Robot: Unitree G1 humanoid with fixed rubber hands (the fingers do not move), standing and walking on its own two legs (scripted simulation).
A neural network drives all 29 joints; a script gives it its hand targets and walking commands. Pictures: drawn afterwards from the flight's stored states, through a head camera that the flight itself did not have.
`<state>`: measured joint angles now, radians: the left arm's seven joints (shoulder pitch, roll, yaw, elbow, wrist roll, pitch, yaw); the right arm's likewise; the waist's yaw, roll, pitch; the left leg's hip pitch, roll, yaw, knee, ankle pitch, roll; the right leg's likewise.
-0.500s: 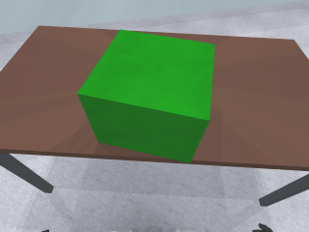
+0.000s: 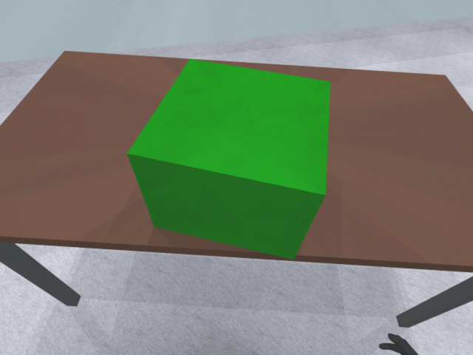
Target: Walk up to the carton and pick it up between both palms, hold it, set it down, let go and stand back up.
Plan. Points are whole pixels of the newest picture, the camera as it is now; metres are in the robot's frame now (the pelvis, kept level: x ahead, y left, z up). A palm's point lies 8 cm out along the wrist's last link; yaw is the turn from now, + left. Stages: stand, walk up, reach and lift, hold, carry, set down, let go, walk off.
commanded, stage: walk up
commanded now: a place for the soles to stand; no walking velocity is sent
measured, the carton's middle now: (240, 155) +0.48 -0.01 +0.03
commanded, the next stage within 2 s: reach and lift in 0.78 s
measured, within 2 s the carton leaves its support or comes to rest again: neither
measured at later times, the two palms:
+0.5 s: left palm out of the picture +0.03 +0.30 -0.11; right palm out of the picture +0.06 -0.31 -0.11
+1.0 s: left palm out of the picture +0.13 +0.28 -0.10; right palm (405, 351) +0.14 -0.30 -0.10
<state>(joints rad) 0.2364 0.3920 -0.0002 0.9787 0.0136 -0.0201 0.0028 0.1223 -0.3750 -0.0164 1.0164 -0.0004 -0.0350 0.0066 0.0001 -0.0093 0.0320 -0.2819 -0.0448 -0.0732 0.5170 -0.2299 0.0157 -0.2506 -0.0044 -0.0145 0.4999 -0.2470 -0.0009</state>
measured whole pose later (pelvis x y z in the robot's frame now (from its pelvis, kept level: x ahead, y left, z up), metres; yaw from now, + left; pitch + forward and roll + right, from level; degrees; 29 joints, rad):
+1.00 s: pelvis -0.03 -0.01 -0.02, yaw +0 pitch -6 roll +0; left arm 0.06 0.39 0.00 0.54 0.02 0.43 0.03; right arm -0.02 -0.31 -0.14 0.93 -0.09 -0.08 0.05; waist 0.00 -0.03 0.18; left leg -0.31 -0.03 -0.05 0.69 -0.28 0.00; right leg -0.28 0.00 -0.03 0.69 -0.31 -0.01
